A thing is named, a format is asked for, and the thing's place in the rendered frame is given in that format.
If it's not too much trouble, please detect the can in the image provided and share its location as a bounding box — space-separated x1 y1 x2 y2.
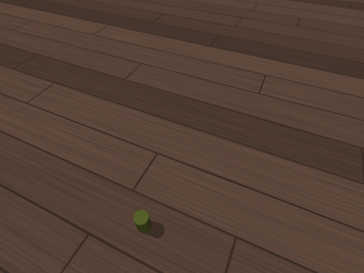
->
133 210 151 233

